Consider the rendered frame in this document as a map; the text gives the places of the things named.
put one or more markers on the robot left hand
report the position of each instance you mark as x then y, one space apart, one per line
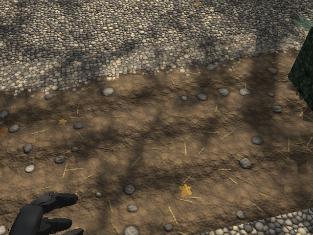
29 221

